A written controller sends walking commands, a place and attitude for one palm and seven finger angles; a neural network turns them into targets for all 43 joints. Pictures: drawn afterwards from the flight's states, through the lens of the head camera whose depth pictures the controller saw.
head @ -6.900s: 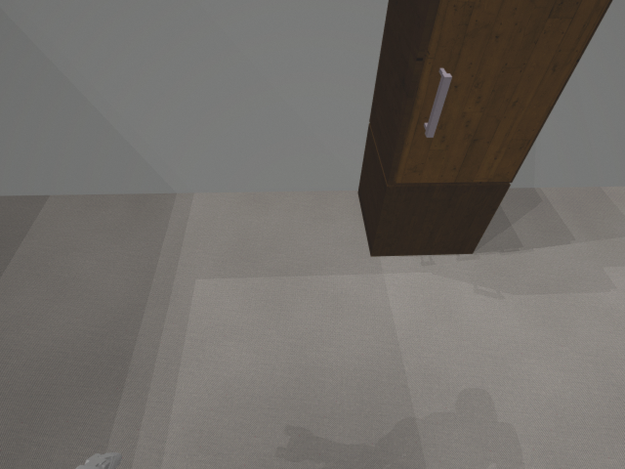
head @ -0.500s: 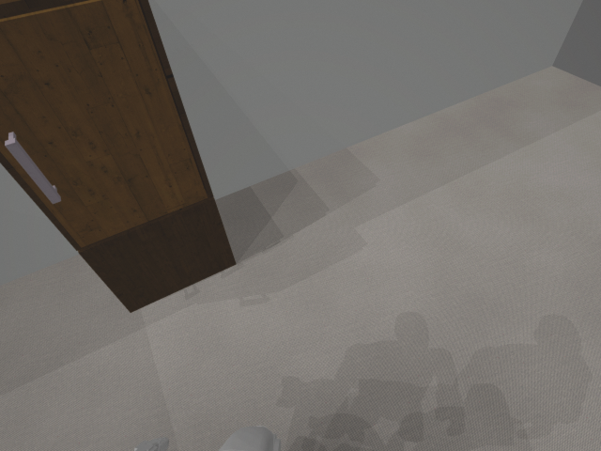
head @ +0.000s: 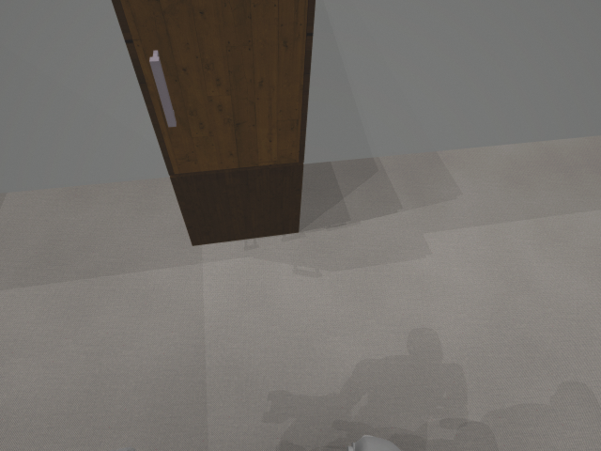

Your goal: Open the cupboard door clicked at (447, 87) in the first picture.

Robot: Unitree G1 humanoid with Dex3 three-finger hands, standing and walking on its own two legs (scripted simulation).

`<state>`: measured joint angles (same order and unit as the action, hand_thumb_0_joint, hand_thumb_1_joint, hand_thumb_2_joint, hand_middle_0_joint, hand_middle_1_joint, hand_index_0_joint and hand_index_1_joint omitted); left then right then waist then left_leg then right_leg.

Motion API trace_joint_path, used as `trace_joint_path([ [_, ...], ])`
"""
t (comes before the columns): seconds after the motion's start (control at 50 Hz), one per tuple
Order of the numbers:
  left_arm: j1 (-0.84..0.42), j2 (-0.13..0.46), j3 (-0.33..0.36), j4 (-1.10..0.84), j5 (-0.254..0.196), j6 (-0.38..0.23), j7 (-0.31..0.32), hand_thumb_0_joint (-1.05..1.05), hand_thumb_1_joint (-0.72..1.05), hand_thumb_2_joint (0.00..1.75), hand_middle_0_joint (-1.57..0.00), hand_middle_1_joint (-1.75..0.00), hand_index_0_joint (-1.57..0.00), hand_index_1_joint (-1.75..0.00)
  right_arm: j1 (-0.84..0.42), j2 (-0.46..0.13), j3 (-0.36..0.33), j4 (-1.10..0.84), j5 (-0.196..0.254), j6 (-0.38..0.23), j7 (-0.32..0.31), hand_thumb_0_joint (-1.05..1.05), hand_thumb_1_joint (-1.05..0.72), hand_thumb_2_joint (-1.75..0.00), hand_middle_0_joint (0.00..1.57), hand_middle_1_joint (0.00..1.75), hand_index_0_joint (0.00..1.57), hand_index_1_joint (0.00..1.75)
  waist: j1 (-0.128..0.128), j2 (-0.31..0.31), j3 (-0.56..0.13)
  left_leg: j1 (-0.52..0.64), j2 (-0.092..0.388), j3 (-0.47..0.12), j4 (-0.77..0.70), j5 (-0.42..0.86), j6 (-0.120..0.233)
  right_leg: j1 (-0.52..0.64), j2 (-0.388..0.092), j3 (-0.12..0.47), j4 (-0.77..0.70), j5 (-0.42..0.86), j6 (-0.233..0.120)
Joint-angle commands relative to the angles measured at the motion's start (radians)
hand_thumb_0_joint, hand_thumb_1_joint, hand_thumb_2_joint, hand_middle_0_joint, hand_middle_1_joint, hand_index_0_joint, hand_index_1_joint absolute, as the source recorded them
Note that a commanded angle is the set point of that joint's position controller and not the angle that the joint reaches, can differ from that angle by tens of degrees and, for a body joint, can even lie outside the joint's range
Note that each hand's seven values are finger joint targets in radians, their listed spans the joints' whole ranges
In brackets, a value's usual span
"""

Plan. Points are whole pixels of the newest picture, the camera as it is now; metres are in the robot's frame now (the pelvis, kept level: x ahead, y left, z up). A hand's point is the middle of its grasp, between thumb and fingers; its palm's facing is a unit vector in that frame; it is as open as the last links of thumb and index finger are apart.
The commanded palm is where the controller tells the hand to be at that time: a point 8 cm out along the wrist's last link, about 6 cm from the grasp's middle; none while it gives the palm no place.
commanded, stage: turn to face it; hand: left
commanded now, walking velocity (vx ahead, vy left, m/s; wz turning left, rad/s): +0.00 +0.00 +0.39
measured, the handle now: (164, 90) +0.88 +0.38 -0.04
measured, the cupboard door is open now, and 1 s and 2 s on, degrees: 0 0 0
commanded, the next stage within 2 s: take the last steps up to it in 0.30 s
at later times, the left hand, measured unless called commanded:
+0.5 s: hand out of the picture -0.04 +0.19 -0.17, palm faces +0.24 -0.94 -0.23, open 7.4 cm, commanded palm none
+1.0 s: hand out of the picture +0.12 +0.20 -0.17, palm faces +0.16 -0.97 -0.20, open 7.4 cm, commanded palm none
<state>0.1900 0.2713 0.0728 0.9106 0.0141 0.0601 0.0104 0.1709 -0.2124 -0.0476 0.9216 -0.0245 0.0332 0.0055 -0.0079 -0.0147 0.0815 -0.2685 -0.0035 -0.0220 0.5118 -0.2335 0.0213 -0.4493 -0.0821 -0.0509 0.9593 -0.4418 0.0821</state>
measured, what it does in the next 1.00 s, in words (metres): steps on the spot: right foot, then left foot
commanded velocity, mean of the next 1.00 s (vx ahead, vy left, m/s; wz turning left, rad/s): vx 0.19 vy -0.03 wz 0.12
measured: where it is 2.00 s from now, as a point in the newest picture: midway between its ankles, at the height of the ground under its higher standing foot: (278, 380)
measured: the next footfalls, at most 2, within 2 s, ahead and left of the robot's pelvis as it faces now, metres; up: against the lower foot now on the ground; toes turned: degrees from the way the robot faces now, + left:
right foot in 0.14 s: +0.05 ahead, -0.13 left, +0.00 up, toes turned +0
left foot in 0.52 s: -0.03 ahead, +0.12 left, +0.00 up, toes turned +15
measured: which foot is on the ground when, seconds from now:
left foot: down 0.00-0.14, up 0.16-0.50, down 0.52-1.00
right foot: up 0.00-0.12, down 0.14-0.52, up 0.54-0.98, down 1.00-1.00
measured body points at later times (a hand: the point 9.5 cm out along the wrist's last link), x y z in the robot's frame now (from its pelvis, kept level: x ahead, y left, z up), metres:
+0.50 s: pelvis -0.03 +0.00 +0.00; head +0.00 +0.01 +0.44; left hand -0.05 +0.24 -0.16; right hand +0.10 -0.24 -0.15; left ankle -0.07 +0.11 -0.73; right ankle +0.01 -0.13 -0.74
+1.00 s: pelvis +0.08 +0.00 -0.01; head +0.10 +0.00 +0.44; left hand +0.12 +0.25 -0.15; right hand +0.02 -0.22 -0.17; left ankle -0.06 +0.11 -0.74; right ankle +0.16 -0.10 -0.74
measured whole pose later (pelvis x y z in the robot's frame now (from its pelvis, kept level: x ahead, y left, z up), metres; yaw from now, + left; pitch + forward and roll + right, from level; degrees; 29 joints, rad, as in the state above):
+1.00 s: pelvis +0.08 +0.00 -0.01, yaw +11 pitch -1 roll +0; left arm 0.15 0.18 0.05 1.03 0.03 -0.02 -0.03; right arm 0.44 -0.13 -0.03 1.15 -0.03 -0.03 -0.02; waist -0.06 0.01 0.06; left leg -0.02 0.05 0.06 0.47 -0.43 -0.03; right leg -0.34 -0.07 -0.12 0.55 -0.21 0.00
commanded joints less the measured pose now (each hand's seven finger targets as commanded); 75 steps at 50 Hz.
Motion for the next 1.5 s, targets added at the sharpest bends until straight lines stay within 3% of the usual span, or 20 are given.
trace_joint_path([
  [0.0, -0.018, 0.037, 0.007, -0.091, -0.005, -0.031, 0.005, 0.00, 0.90, 0.90, -0.20, -0.30, -0.20, -0.30, 0.013, -0.217, -0.061, -0.070, -0.005, -0.007, -0.010, 0.00, -0.90, -0.90, 0.20, 0.30, 0.20, 0.30, -0.022, 0.178, -0.114, 0.080, 0.227, -0.271, -0.158, 0.294, 0.149, 0.044, 0.028, 0.009, -0.136, -0.005, -0.003],
  [0.08, 0.081, 0.048, 0.006, -0.066, -0.007, -0.050, 0.013, 0.00, 0.90, 0.90, -0.20, -0.30, -0.20, -0.30, -0.017, -0.199, -0.062, -0.081, 0.003, -0.001, -0.005, 0.00, -0.90, -0.90, 0.20, 0.30, 0.20, 0.30, 0.025, 0.151, -0.139, -0.005, 0.171, -0.269, -0.061, 0.311, 0.102, 0.260, 0.056, -0.008, -0.455, 0.170, -0.016],
  [0.14, 0.118, 0.206, 0.029, -0.074, 0.014, -0.068, 0.023, 0.00, 0.90, 0.90, -0.20, -0.30, -0.20, -0.30, -0.024, -0.105, -0.051, -0.122, 0.012, -0.001, 0.003, 0.00, -0.90, -0.90, 0.20, 0.30, 0.20, 0.30, 0.051, -0.229, -0.126, -0.290, -0.057, -0.042, 0.415, -0.348, -0.049, 0.363, -0.400, 0.386, -0.681, 0.421, -0.220],
  [0.24, -0.020, 0.102, 0.008, -0.090, 0.012, -0.073, 0.026, 0.00, 0.90, 0.90, -0.20, -0.30, -0.20, -0.30, 0.015, -0.106, -0.050, -0.043, 0.003, 0.024, 0.016, 0.00, -0.90, -0.90, 0.20, 0.30, 0.20, 0.30, -0.011, -0.133, -0.050, -0.253, 0.013, -0.024, 0.664, -0.167, -0.070, 0.228, -0.225, 0.123, -0.649, 0.371, -0.197],
  [0.38, 0.113, 0.142, 0.020, -0.009, 0.023, -0.069, 0.023, 0.00, 0.90, 0.90, -0.20, -0.30, -0.20, -0.30, -0.083, -0.068, -0.023, -0.043, 0.017, 0.009, 0.009, 0.00, -0.90, -0.90, 0.20, 0.30, 0.20, 0.30, 0.066, -0.186, -0.076, -0.145, 0.012, 0.066, 0.294, -0.261, -0.078, 0.337, -0.251, 0.089, -0.592, 0.585, -0.229],
  [0.46, 0.087, 0.135, 0.016, 0.024, 0.009, -0.063, 0.015, 0.00, 0.90, 0.90, -0.20, -0.30, -0.20, -0.30, 0.068, -0.063, -0.009, 0.018, 0.008, -0.021, 0.002, 0.00, -0.90, -0.90, 0.20, 0.30, 0.20, 0.30, 0.000, -0.154, -0.135, 0.139, 0.001, 0.119, -0.071, -0.060, -0.054, 0.234, -0.194, 0.040, -0.539, 0.241, -0.144],
  [0.5, 0.072, 0.018, -0.007, -0.007, -0.001, -0.055, -0.002, 0.00, 0.90, 0.90, -0.20, -0.30, -0.20, -0.30, 0.170, -0.207, -0.040, 0.042, -0.008, -0.038, -0.004, 0.00, -0.90, -0.90, 0.20, 0.30, 0.20, 0.30, -0.049, 0.288, -0.101, 0.320, 0.296, -0.282, -0.260, -0.207, 0.058, -0.114, -0.014, -0.108, -0.214, -0.095, -0.040],
  [0.52, 0.012, 0.013, -0.017, -0.035, 0.009, -0.057, -0.004, 0.00, 0.90, 0.90, -0.20, -0.30, -0.20, -0.30, 0.201, -0.240, -0.044, 0.045, -0.008, -0.034, -0.007, 0.00, -0.90, -0.90, 0.20, 0.30, 0.20, 0.30, -0.077, 0.325, -0.047, 0.247, 0.400, -0.430, -0.350, -0.330, 0.145, -0.185, 0.007, -0.072, -0.069, -0.153, -0.046],
  [0.64, 0.042, 0.003, -0.018, 0.067, 0.013, -0.066, -0.033, 0.00, 0.90, 0.90, -0.20, -0.30, -0.20, -0.30, 0.150, -0.116, -0.010, 0.070, 0.003, -0.074, -0.032, 0.00, -0.90, -0.90, 0.20, 0.30, 0.20, 0.30, -0.010, 0.164, 0.019, 0.161, 0.257, -0.162, -0.354, -0.059, 0.126, -0.142, -0.026, 0.001, 0.080, 0.117, -0.043],
  [0.88, -0.104, -0.043, -0.018, 0.046, 0.005, -0.081, -0.039, 0.00, 0.90, 0.90, -0.20, -0.30, -0.20, -0.30, 0.279, -0.100, -0.023, 0.165, -0.010, -0.083, -0.036, 0.00, -0.90, -0.90, 0.20, 0.30, 0.20, 0.30, -0.044, 0.158, 0.047, 0.180, 0.287, -0.093, -0.272, 0.174, 0.128, -0.002, 0.002, -0.063, -0.303, 0.139, -0.048],
  [0.94, 0.082, -0.014, -0.002, 0.115, 0.008, -0.098, -0.035, 0.00, 0.90, 0.90, -0.20, -0.30, -0.20, -0.30, 0.253, -0.086, -0.019, 0.175, -0.003, -0.082, -0.035, 0.00, -0.90, -0.90, 0.20, 0.30, 0.20, 0.30, 0.047, 0.094, -0.032, 0.083, 0.208, -0.006, -0.055, 0.216, 0.066, 0.315, 0.047, -0.095, -0.480, 0.247, -0.076],
  [0.96, 0.212, 0.049, 0.013, 0.157, 0.013, -0.111, -0.026, 0.00, 0.90, 0.90, -0.20, -0.30, -0.20, -0.30, 0.263, -0.053, -0.013, 0.172, 0.007, -0.089, -0.028, 0.00, -0.90, -0.90, 0.20, 0.30, 0.20, 0.30, 0.102, -0.019, -0.111, -0.075, 0.155, 0.056, 0.159, 0.163, 0.029, 0.557, -0.067, 0.043, -0.518, 0.211, -0.125],
  [0.98, 0.343, 0.163, 0.042, 0.188, 0.014, -0.121, -0.011, 0.00, 0.90, 0.90, -0.20, -0.30, -0.20, -0.30, 0.267, 0.013, 0.003, 0.134, 0.016, -0.095, -0.021, 0.00, -0.90, -0.90, 0.20, 0.30, 0.20, 0.30, 0.140, -0.296, -0.200, -0.319, 0.025, 0.145, 0.482, -0.271, -0.016, 0.743, -0.347, 0.423, -0.633, 0.241, -0.233],
  [1.0, 0.363, 0.179, 0.040, 0.191, -0.004, -0.116, -0.003, 0.00, 0.90, 0.90, -0.20, -0.30, -0.20, -0.30, 0.204, -0.045, -0.005, 0.108, 0.018, -0.084, -0.022, 0.00, -0.90, -0.90, 0.20, 0.30, 0.20, 0.30, 0.156, -0.256, -0.206, -0.332, 0.056, 0.039, 0.646, -0.370, 0.002, 0.623, -0.393, 0.522, -0.726, 0.095, -0.285],
  [1.12, 0.108, -0.023, -0.009, 0.133, 0.012, -0.130, 0.010, 0.00, 0.90, 0.90, -0.20, -0.30, -0.20, -0.30, 0.181, 0.030, -0.015, 0.122, -0.007, -0.053, 0.000, 0.00, -0.90, -0.90, 0.20, 0.30, 0.20, 0.30, 0.000, -0.067, -0.024, -0.258, 0.148, 0.061, 0.571, -0.086, -0.038, 0.229, -0.220, 0.112, -0.775, 0.202, -0.215],
  [1.28, 0.172, 0.035, -0.009, 0.176, 0.013, -0.137, 0.000, 0.00, 0.90, 0.90, -0.20, -0.30, -0.20, -0.30, 0.007, 0.018, -0.010, 0.045, 0.001, -0.068, 0.025, 0.00, -0.90, -0.90, 0.20, 0.30, 0.20, 0.30, 0.030, -0.097, 0.013, -0.183, 0.115, 0.137, 0.194, -0.017, -0.043, 0.271, -0.201, 0.070, -0.742, 0.282, -0.228],
  [1.36, 0.160, 0.040, -0.005, 0.181, 0.004, -0.125, 0.000, 0.00, 0.90, 0.90, -0.20, -0.30, -0.20, -0.30, 0.109, -0.026, -0.015, 0.081, -0.002, -0.087, 0.015, 0.00, -0.90, -0.90, 0.20, 0.30, 0.20, 0.30, -0.044, -0.027, -0.018, 0.102, 0.067, 0.185, 0.001, 0.042, -0.029, 0.211, -0.145, 0.006, -0.551, 0.346, -0.181],
  [1.4, 0.193, -0.055, -0.019, 0.147, -0.006, -0.120, -0.013, 0.00, 0.90, 0.90, -0.20, -0.30, -0.20, -0.30, 0.333, -0.198, -0.057, 0.135, -0.019, -0.098, -0.007, 0.00, -0.90, -0.90, 0.20, 0.30, 0.20, 0.30, -0.114, 0.356, -0.146, 0.427, 0.382, -0.259, -0.176, -0.008, 0.102, -0.087, 0.038, -0.130, -0.033, 0.049, -0.092],
  [1.42, 0.139, -0.031, -0.024, 0.112, 0.003, -0.121, -0.010, 0.00, 0.90, 0.90, -0.20, -0.30, -0.20, -0.30, 0.372, -0.216, -0.057, 0.149, -0.011, -0.087, -0.014, 0.00, -0.90, -0.90, 0.20, 0.30, 0.20, 0.30, -0.128, 0.347, -0.152, 0.402, 0.467, -0.385, -0.273, -0.060, 0.162, -0.163, 0.056, -0.046, 0.155, -0.153, -0.096],
  [1.48, 0.082, -0.033, -0.014, 0.125, 0.010, -0.110, -0.024, 0.00, 0.90, 0.90, -0.20, -0.30, -0.20, -0.30, 0.178, -0.104, -0.029, 0.098, -0.001, -0.094, -0.023, 0.00, -0.90, -0.90, 0.20, 0.30, 0.20, 0.30, -0.048, 0.109, -0.016, 0.150, 0.409, -0.229, -0.322, -0.111, 0.144, -0.183, -0.055, 0.031, 0.239, 0.031, -0.093],
])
